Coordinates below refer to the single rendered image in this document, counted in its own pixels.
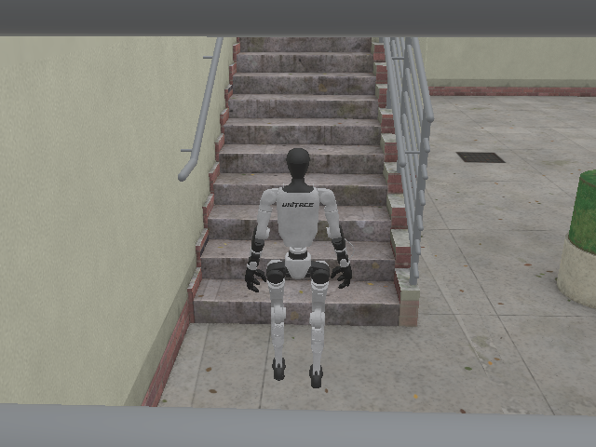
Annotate robot left shin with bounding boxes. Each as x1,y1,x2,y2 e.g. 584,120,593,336
271,307,284,368

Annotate left robot foot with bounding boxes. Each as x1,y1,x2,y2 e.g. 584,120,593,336
272,358,286,381

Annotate robot left hand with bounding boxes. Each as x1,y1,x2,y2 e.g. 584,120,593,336
245,267,266,292

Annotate robot right hand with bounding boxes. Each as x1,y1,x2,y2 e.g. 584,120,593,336
331,264,352,289

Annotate right robot upper arm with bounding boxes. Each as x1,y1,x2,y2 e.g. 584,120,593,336
318,188,341,239

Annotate left robot upper arm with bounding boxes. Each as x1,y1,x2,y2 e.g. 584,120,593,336
255,188,278,240

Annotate robot right forearm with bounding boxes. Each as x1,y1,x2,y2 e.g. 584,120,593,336
332,224,350,267

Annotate robot left forearm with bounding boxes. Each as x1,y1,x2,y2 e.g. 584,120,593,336
247,225,264,270

